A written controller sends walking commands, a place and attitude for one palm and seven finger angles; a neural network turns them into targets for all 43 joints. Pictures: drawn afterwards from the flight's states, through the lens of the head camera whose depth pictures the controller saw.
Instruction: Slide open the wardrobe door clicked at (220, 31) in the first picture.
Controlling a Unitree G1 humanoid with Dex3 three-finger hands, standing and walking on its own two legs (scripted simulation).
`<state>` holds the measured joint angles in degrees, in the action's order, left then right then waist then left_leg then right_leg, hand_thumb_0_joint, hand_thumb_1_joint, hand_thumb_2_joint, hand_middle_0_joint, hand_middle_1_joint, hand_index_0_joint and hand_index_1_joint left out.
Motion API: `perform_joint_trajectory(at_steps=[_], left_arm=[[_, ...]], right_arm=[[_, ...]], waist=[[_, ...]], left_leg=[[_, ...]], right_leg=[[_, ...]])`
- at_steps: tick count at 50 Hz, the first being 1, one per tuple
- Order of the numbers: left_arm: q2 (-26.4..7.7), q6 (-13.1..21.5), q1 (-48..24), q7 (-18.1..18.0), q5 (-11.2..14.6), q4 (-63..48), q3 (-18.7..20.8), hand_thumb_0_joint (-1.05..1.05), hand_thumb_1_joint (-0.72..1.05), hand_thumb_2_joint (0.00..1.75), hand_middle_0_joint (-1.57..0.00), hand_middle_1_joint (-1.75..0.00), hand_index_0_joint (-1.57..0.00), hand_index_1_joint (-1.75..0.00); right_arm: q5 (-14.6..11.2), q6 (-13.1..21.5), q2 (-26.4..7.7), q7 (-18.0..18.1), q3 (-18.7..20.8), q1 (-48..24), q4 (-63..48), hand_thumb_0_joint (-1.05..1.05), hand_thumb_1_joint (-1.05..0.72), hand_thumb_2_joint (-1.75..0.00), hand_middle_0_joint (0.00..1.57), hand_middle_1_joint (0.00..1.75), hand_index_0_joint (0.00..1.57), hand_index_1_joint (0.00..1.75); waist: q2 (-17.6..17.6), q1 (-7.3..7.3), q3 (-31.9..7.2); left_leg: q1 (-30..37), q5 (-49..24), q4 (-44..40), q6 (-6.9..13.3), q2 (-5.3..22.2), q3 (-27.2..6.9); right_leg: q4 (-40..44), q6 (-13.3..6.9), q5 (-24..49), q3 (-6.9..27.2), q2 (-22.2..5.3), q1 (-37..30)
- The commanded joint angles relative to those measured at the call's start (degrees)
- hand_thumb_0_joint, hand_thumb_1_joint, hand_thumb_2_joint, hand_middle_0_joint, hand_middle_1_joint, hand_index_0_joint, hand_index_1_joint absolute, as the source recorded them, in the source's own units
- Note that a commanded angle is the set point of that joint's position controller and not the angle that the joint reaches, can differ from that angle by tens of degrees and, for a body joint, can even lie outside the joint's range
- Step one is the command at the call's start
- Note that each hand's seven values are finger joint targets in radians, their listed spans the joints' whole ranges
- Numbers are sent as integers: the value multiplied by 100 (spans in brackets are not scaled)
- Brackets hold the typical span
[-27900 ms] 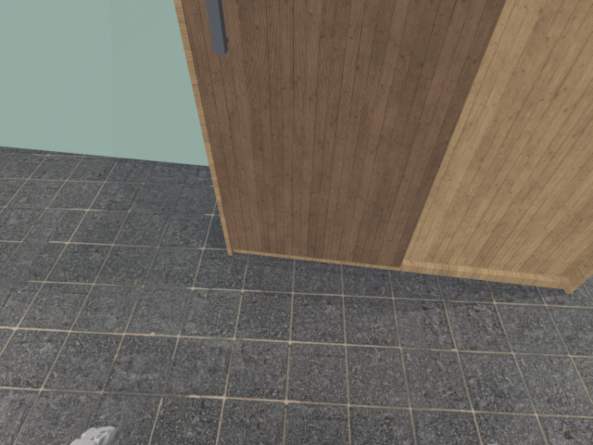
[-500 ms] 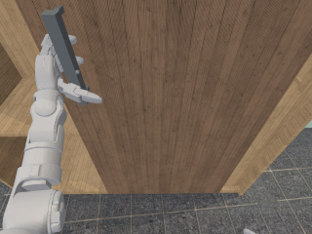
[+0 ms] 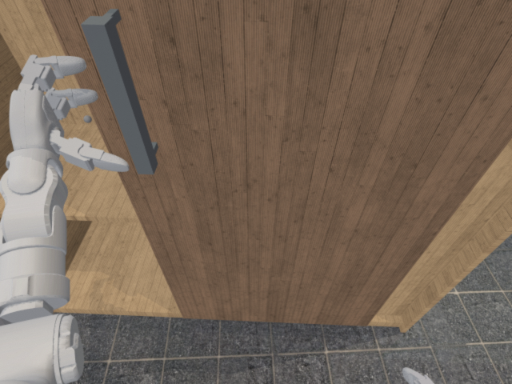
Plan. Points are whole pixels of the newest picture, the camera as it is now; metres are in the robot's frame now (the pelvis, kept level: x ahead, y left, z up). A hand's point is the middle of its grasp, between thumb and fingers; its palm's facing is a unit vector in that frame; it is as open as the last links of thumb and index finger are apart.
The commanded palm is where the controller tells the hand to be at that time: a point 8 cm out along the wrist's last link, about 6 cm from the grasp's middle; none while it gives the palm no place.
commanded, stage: slip the hand off the handle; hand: left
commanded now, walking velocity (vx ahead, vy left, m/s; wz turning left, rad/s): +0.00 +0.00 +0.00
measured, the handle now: (132, 100) +0.45 +0.21 +0.23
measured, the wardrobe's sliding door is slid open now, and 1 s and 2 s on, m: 0.53 0.53 0.53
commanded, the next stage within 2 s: draw the hand back to the body in 0.76 s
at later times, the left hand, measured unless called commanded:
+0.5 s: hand (68, 152) +0.33 +0.25 +0.23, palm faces +0.31 -0.95 -0.11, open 14.7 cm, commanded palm +0.29 +0.29 +0.22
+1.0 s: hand (53, 191) +0.28 +0.25 +0.22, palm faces +0.20 -0.98 -0.09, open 14.7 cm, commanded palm +0.23 +0.30 +0.21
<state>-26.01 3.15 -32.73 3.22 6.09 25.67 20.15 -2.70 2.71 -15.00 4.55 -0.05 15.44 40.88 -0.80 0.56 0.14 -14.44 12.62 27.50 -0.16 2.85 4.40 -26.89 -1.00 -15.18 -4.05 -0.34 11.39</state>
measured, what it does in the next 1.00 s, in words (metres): stands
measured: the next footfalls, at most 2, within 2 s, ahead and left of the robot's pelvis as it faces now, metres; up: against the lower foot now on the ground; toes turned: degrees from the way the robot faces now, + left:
none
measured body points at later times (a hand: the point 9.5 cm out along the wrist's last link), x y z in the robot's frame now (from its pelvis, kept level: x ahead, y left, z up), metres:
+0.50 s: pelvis +0.00 +0.00 +0.00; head -0.02 -0.01 +0.45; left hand +0.31 +0.30 +0.23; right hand +0.15 -0.24 -0.10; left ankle +0.02 +0.12 -0.74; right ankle -0.01 -0.11 -0.74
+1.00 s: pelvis -0.02 -0.01 +0.00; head -0.05 -0.03 +0.45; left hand +0.26 +0.30 +0.22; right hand +0.18 -0.23 -0.08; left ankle +0.02 +0.12 -0.74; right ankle -0.01 -0.11 -0.74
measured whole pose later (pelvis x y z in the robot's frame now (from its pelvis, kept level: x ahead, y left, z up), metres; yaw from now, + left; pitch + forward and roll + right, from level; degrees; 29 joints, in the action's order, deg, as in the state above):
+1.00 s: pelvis -0.02 -0.01 +0.00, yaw +1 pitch -7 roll +0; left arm -23.7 -12.4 -11.9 12.0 15.6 1.9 21.2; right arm -4.7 6.2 -14.6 7.6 -3.9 9.6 39.4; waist -3.0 -3.1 1.2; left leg -7.8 10.8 25.2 -0.6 2.7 3.0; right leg -25.0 -1.4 -14.1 -5.3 -0.2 4.5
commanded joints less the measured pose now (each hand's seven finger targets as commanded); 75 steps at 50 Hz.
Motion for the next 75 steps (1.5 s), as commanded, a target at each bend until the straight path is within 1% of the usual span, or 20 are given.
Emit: perform_joint_trajectory(at_steps=[1, 10, 13, 15, 27, 36, 40, 44, 45, 46, 51, 55, 58, 64, 67, 69, 70, 71, 72, 75], left_arm=[[-1440, 490, -2674, 212, 147, -1338, 219, 0, -55, 20, -25, -115, -25, -115], [-1451, 500, -1340, 196, 330, -1965, 594, 0, -55, 20, -25, -115, -25, -115], [-1274, 369, -991, 125, 399, -2385, 582, 0, -55, 20, -25, -115, -25, -115], [-1486, 286, -792, 39, 409, -2601, 835, 0, -55, 20, -25, -115, -25, -115], [-787, 4, -65, 176, 558, -3523, 357, 0, -55, 20, -25, -115, -25, -115], [-888, -72, 523, 270, 743, -3848, 599, 0, -55, 20, -25, -115, -25, -115], [-810, -60, 274, 274, 711, -4048, 425, 0, -55, 20, -25, -115, -25, -115], [-863, -8, -48, 263, 676, -3746, 382, 0, -55, 20, -25, -115, -25, -115], [-1123, -714, 385, 599, 903, -3020, 417, 0, -55, 20, -25, -115, -25, -115], [-1205, -1060, 154, 798, 1019, -3519, 444, 0, -55, 20, -25, -115, -25, -115], [-1592, -2126, 514, 1552, 1440, -3760, 883, 0, -55, 20, -25, -115, -25, -115], [-1500, -1959, 1160, 1514, 1642, -4087, 1243, 0, -55, 20, -25, -115, -25, -115], [-1209, -1972, 1709, 1430, 1660, -4051, 1131, 0, -55, 20, -25, -115, -25, -115], [-1146, -1996, 1234, 1348, 1495, -4528, 788, 0, -55, 20, -25, -115, -25, -115], [-993, -1784, 1084, 1300, 1421, -5056, 566, 0, -44, 25, -25, -109, -25, -109], [-963, -1691, 1242, 1294, 1429, -5073, 576, 0, -37, 29, -24, -104, -24, -104], [-1487, -911, 1767, 114, 580, -5770, 1001, 0, -33, 31, -24, -102, -24, -102], [-624, -649, 2722, -298, 496, -5163, 580, 0, -30, 32, -24, -100, -24, -100], [-442, -454, 3185, -540, 380, -5068, 497, 0, -26, 34, -24, -98, -24, -98], [-572, 61, 3228, -871, 156, -5581, 547, 0, -15, 39, -24, -92, -24, -92]], right_arm=[[-42, 246, -795, 87, 293, -94, -638, 0, -90, -90, 20, 30, 20, 30], [-56, 336, -790, 35, 295, -223, -849, 0, -90, -90, 20, 30, 20, 30], [-78, 363, -743, 19, 267, -388, -928, 0, -90, -90, 20, 30, 20, 30], [-63, 363, -764, 49, 245, -487, -941, 0, -90, -90, 20, 30, 20, 30], [-90, 497, -613, 143, 98, -1033, -1037, 0, -90, -90, 20, 30, 20, 30], [-71, 588, -597, 181, 3, -1274, -1060, 0, -90, -90, 20, 30, 20, 30], [-69, 633, -553, 222, -45, -1372, -1065, 0, -90, -90, 20, 30, 20, 30], [-49, 693, -582, 281, -39, -1332, -987, 0, -90, -90, 20, 30, 20, 30], [-169, 678, -724, 335, -52, -1493, -973, 0, -90, -90, 20, 30, 20, 30], [-236, 665, -695, 370, -74, -1566, -1100, 0, -90, -90, 20, 30, 20, 30], [-280, 734, -717, 343, -196, -1722, -1358, 0, -90, -90, 20, 30, 20, 30], [-258, 791, -691, 181, -155, -1653, -1511, 0, -90, -90, 20, 30, 20, 30], [-273, 814, -716, 126, -110, -1564, -1505, 0, -90, -90, 20, 30, 20, 30], [-282, 881, -723, 239, -135, -1623, -1480, 0, -90, -90, 20, 30, 20, 30], [-245, 989, -663, 293, -186, -1636, -1476, 0, -90, -90, 20, 30, 20, 30], [-214, 1033, -668, 312, -192, -1582, -1433, 0, -90, -90, 20, 30, 20, 30], [121, 1201, -535, 171, -86, -1432, -1445, 0, -90, -90, 20, 30, 20, 30], [202, 1248, -529, 137, -117, -1448, -1218, 0, -90, -90, 20, 30, 20, 30], [206, 1198, -505, 84, -87, -1361, -1160, 0, -90, -90, 20, 30, 20, 30], [239, 1128, -545, 22, 26, -1316, -1093, 0, -90, -90, 20, 30, 20, 30]], waist=[[-273, 165, -1695], [-172, -156, -1777], [-154, -178, -1530], [-130, -245, -1476], [-218, -167, -957], [-16, -247, -689], [-337, -212, -616], [-210, -158, -587], [-211, -301, -792], [-311, -329, -902], [-175, -455, -1145], [-50, -520, -1068], [105, -477, -730], [-307, -348, -301], [-686, -321, -530], [-611, -338, -601], [-653, -497, 22], [-489, -381, 191], [-16, -387, 301], [-314, -387, -254]], left_leg=[[970, -1225, -134, 239, -177, -254], [919, -1466, -187, 219, -142, -287], [899, -1378, -267, 196, -121, -264], [846, -1318, -297, 204, -119, -220], [1078, -850, -412, 181, -134, -226], [952, -529, -443, 175, -189, -240], [1003, -305, -459, 166, -204, -238], [970, -87, -476, 178, -217, -296], [946, -53, -524, 217, -221, -317], [1036, -154, -582, 238, -234, -298], [1188, -915, -530, 256, -266, -398], [1152, -1116, -468, 209, -231, -372], [1021, -889, -487, 188, -201, -346], [1066, -258, -610, 185, -205, -422], [1304, -228, -707, 170, -215, -481], [1348, -229, -785, 153, -213, -541], [1011, 27, -735, 68, -194, -436], [898, 229, -823, 30, -186, -419], [787, 354, -890, 33, -149, -435], [1042, 275, -952, 72, -133, -319]], right_leg=[[285, -22, 1484, 346, 94, 31], [186, -49, 1632, 265, 139, -296], [232, -27, 1554, 243, 140, -256], [253, -23, 1521, 260, 128, -350], [466, 3, 1006, 245, 120, -113], [592, 32, 694, 295, 53, -155], [693, 24, 326, 338, 39, -56], [756, 35, 56, 372, 17, 42], [795, 26, 150, 457, -35, -299], [841, 47, 283, 436, -67, -432], [716, 129, 1305, 392, -70, -814], [646, 137, 1531, 354, -26, -754], [663, 135, 1219, 313, -8, -483], [874, 66, 63, 308, 68, -39], [832, 6, 79, 238, 112, -133], [812, -16, 150, 164, 145, -226], [1178, -19, -61, 350, 72, 1], [1117, -47, -157, 215, 48, 9], [1121, -26, -241, 181, 54, -58], [1070, -31, -73, 240, 70, -418]])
